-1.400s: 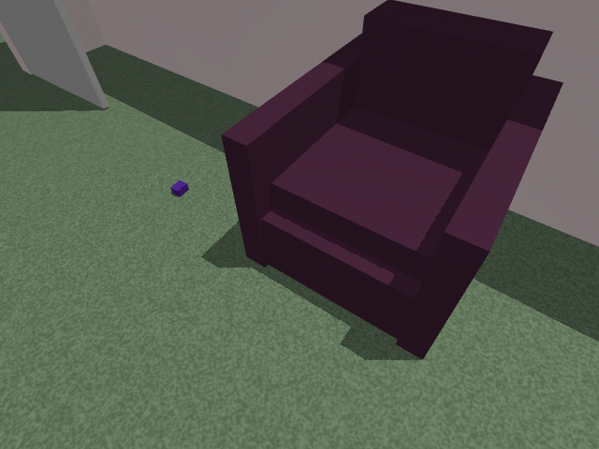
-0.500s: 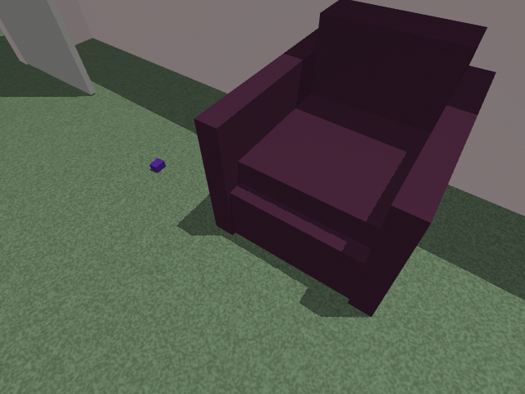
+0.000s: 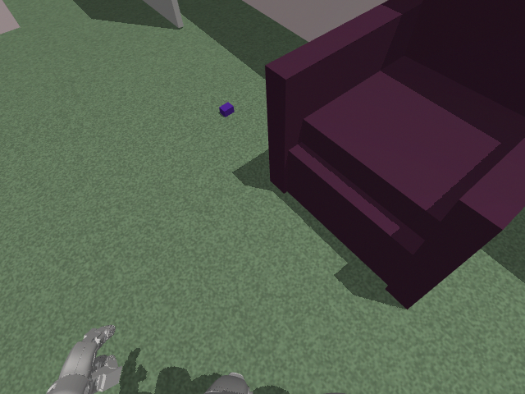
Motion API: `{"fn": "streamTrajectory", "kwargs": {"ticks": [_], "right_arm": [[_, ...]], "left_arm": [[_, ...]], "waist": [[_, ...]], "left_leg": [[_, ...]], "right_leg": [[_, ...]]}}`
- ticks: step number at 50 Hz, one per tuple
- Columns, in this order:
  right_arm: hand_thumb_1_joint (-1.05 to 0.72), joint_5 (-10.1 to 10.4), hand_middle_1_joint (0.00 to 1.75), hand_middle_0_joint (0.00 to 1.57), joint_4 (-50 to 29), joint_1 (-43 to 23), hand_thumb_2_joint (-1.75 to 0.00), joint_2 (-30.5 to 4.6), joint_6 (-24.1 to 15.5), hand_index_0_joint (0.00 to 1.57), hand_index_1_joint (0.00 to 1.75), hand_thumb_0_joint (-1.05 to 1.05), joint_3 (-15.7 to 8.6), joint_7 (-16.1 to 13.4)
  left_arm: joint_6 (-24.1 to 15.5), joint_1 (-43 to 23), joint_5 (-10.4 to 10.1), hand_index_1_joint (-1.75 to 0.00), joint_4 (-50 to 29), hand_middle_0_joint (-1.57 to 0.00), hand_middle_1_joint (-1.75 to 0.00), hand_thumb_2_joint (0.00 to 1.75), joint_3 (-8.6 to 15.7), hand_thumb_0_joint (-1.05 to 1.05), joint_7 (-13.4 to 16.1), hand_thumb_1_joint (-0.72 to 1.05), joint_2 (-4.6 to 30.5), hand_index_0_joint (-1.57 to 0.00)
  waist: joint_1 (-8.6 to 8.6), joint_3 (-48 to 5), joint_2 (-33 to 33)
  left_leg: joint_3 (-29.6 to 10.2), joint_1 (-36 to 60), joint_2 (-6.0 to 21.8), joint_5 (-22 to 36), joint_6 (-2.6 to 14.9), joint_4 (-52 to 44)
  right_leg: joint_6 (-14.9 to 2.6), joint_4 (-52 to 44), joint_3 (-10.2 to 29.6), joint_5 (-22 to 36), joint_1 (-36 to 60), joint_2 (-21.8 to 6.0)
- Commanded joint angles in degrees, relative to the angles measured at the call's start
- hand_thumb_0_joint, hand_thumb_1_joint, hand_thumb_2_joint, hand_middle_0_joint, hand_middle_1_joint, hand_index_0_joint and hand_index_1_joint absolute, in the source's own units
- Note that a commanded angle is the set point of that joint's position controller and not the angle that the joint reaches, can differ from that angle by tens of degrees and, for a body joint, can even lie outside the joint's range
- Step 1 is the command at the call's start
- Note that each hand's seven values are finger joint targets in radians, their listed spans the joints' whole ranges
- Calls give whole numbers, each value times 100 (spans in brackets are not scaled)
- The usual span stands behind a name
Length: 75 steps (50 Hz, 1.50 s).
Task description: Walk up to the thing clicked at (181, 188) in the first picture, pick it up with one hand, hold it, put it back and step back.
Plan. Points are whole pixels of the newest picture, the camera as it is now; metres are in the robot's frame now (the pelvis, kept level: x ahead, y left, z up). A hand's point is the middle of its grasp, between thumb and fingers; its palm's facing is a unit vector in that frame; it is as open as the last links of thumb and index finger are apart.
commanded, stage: walk up
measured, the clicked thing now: (226, 109) +1.54 +0.23 -0.75
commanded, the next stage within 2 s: none
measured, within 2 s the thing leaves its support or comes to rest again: neither
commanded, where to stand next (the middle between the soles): +0.06 +0.04 m, yaw +62 degrees
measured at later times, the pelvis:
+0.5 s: pelvis +0.02 +0.00 -0.01, yaw +25 degrees
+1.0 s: pelvis +0.03 -0.02 -0.01, yaw +46 degrees
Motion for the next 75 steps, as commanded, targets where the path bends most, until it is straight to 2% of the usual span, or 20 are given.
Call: {"fn": "streamTrajectory", "kwargs": {"ticks": [1, 10, 17, 18, 19, 20, 25, 34, 36, 38, 43, 51, 53, 54, 55, 58, 67, 69, 70, 75], "right_arm": [[-90, -43, 30, 20, -806, 49, -90, -1191, -118, 20, 30, 0, -339, 85], [-90, -14, 30, 20, -1337, -270, -90, -902, -66, 20, 30, 0, -236, 379], [-90, -40, 30, 20, -1473, 553, -90, -1036, -141, 20, 30, 0, -433, 287], [-90, -126, 30, 20, -1511, 756, -90, -1386, -196, 20, 30, 0, -554, 231], [-90, -135, 30, 20, -1654, 572, -90, -1928, -266, 20, 30, 0, -645, 149], [-90, 0, 30, 20, -1648, 724, -90, -1999, -298, 20, 30, 0, -655, 124], [-90, 95, 30, 20, -1942, 70, -90, -1356, -290, 20, 30, 0, -358, 64], [-90, -65, 30, 20, -2420, -79, -90, -1372, -175, 20, 30, 0, -455, 215], [-90, 65, 30, 20, -2588, -252, -90, -806, -148, 20, 30, 0, -271, 201], [-90, -39, 30, 20, -2389, 357, -90, -1249, -42, 20, 30, 0, -420, 109], [-90, 52, 30, 20, -1917, 475, -90, -1219, -94, 20, 30, 0, -453, 385], [-90, 189, 30, 20, -1303, 669, -90, -963, -388, 20, 30, 0, -318, 201], [-90, 69, 30, 20, -1137, 947, -90, -1509, -540, 20, 30, 0, -471, 71], [-90, -7, 30, 20, -1387, 730, -90, -2172, -569, 20, 30, 0, -558, 20], [-90, 105, 30, 20, -1325, 736, -90, -2418, -551, 20, 30, 0, -595, -4], [-90, 104, 30, 20, -1322, 134, -90, -1639, -580, 20, 30, 0, -295, -128], [-90, 144, 30, 20, -1314, -153, -90, -1467, -484, 20, 30, 0, -145, -141], [-90, 244, 30, 20, -1413, -137, -90, -849, -435, 20, 30, 0, 12, -157], [-90, 192, 30, 20, -1301, 15, -90, -1174, -434, 20, 30, 0, -123, -251], [-90, 152, 30, 20, -838, 167, -90, -1158, -542, 20, 30, 0, -174, -20]], "left_arm": [[-140, -414, 92, -30, -761, -20, -30, 90, 337, 0, 38, 90, 1167, -20], [-176, 826, 85, -30, -910, -20, -30, 90, 432, 0, 6, 90, 1345, -20], [-152, 722, 39, -30, -1218, -20, -30, 90, 410, 0, -45, 90, 1463, -20], [-174, 1164, -25, -30, -1226, -20, -30, 90, 351, 0, -41, 90, 1194, -20], [-154, 1219, -71, -30, -1302, -20, -30, 90, 114, 0, -61, 90, 780, -20], [-113, 827, -21, -30, -1327, -20, -30, 90, 197, 0, -10, 90, 1213, -20], [-146, 1374, -33, -30, -978, -20, -30, 90, 217, 0, -30, 90, 1317, -20], [-334, 2044, -126, -30, -1035, -20, -30, 90, 255, 0, 282, 90, 1171, -20], [-437, 2331, 53, -30, -1057, -20, -30, 90, 438, 0, 367, 90, 1887, -20], [-404, 1362, 43, -30, -1330, -20, -30, 90, 513, 0, 348, 90, 2374, -20], [-459, 1243, 78, -30, -1207, -20, -30, 90, 431, 0, 315, 90, 1744, -20], [-246, 1092, 5, -30, -1287, -20, -30, 90, 407, 0, 68, 90, 1869, -20], [-115, 1489, -44, -30, -1241, -20, -30, 90, 188, 0, 45, 90, 1182, -20], [-75, 1468, -72, -30, -1391, -20, -30, 90, 101, 0, 51, 90, 972, -20], [-79, 943, -67, -30, -1290, -20, -30, 90, 242, 0, 169, 90, 1539, -20], [-96, 1448, -148, -30, -853, -20, -30, 90, 257, 0, 141, 90, 1438, -20], [-205, 1787, -32, -30, -428, -20, -30, 90, 279, 0, 126, 90, 1116, -20], [-314, 1725, 127, -30, -499, -20, -30, 90, 435, 0, 152, 90, 1929, -20], [-290, 1062, 110, -30, -641, -20, -30, 90, 481, 0, 105, 90, 2304, -20], [-352, 1119, 125, -30, -388, -20, -30, 90, 323, 0, 79, 90, 1717, -20]], "waist": [[101, -533, -806], [549, -447, -966], [-74, -1024, -457], [-141, -1362, 602], [-66, -1191, 1966], [-316, -1372, 1316], [61, -805, 676], [307, -1236, 685], [658, -1170, -979], [189, -1032, -1393], [195, -610, -1313], [148, -1074, -1341], [20, -1092, 409], [163, -960, 1374], [-167, -802, 1133], [288, -631, 761], [505, -950, 780], [563, -754, -1085], [311, -606, -1574], [281, -292, -1113]], "left_leg": [[684, -963, 514, -581, 24, 2365], [1502, -781, 601, 163, 114, 836], [1794, 1252, 345, 61, 560, -946], [666, 2315, 703, 219, 936, -1537], [-1636, 2913, 1900, 1407, 1564, -1600], [-2565, 1965, 2535, 1175, 2197, -1892], [-354, 959, 1211, 1580, 1262, -1360], [-775, 296, 768, 3317, 1115, -102], [19, -1303, -168, 1036, 429, 1394], [273, -1512, 26, -1766, 97, 3457], [736, -1294, 371, -362, -79, 2937], [1862, 842, 77, 433, 42, -349], [272, 1882, 609, -8, 423, -1389], [-2297, 1715, 2102, 524, 1122, -1566], [-2959, 848, 2527, 493, 1899, -1710], [-1074, 690, 1569, 1429, 1410, -903], [-667, -509, 1073, 1501, 1144, 74], [395, -1571, -251, -139, 454, 1869], [714, -1200, 60, -1905, 308, 2630], [1199, -540, 346, -1050, 288, 1483]], "right_leg": [[-1182, -1680, 1610, 596, 324, -2364], [-349, -1123, -92, 2338, 1301, -1832], [-222, 700, -821, 2102, 256, -1939], [173, 2283, -1187, 1653, -609, -1350], [492, 3245, -1194, -1748, -2549, -116], [366, 3513, -55, -2195, -2019, -444], [262, 2566, -111, -1270, -1492, -598], [28, 513, -344, -178, -73, -85], [-393, -978, 1444, 607, 1130, -1681], [-1813, -1303, 3389, 1311, 196, -3704], [-919, -724, 313, 968, 280, -1888], [-713, 452, -462, 932, -229, -1999], [-167, 2495, -783, -855, -1507, -1323], [199, 3112, -575, -1879, -2663, -647], [107, 3274, 124, -2122, -2225, -867], [74, 3056, 206, -1337, -1966, -951], [-127, 401, -366, -426, 149, -264], [-717, -1173, 2322, -1109, 366, -1917], [-1610, -1616, 3435, -1429, -535, -3068], [-952, -779, 1048, -354, -568, -1863]]}}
